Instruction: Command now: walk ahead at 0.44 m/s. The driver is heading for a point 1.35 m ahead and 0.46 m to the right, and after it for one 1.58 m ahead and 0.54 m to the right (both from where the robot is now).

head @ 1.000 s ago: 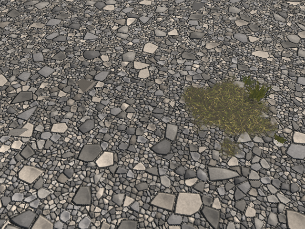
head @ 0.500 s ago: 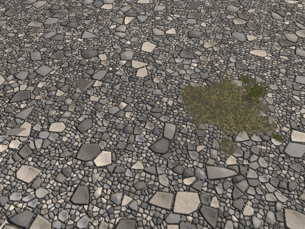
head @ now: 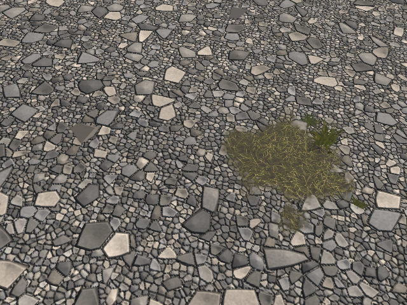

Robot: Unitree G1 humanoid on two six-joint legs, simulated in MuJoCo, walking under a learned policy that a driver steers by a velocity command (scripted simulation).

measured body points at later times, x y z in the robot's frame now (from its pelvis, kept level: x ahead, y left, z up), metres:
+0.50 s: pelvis +0.28 -0.06 +0.01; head +0.31 -0.07 +0.45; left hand +0.33 +0.21 -0.13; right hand +0.44 -0.34 -0.09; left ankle +0.49 +0.11 -0.68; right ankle +0.26 -0.13 -0.74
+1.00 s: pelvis +0.56 -0.07 +0.00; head +0.59 -0.08 +0.45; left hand +0.84 +0.09 -0.09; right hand +0.45 -0.34 -0.12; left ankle +0.56 +0.05 -0.74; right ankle +0.61 -0.27 -0.68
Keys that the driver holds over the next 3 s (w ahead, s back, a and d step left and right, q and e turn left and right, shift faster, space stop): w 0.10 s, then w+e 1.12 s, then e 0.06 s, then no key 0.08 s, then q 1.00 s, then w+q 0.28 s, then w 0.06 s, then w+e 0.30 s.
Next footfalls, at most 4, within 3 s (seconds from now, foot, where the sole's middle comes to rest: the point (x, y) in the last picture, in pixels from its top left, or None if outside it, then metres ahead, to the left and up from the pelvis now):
0.18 right None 0.30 -0.13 -0.78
0.68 left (181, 278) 0.60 0.04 -0.78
1.20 right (279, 237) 0.73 -0.32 -0.78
1.68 left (255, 181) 0.99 -0.27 -0.78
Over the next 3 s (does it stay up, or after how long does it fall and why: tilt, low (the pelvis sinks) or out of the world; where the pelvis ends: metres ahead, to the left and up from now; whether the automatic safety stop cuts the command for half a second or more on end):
stays up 1.05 -0.33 -0.03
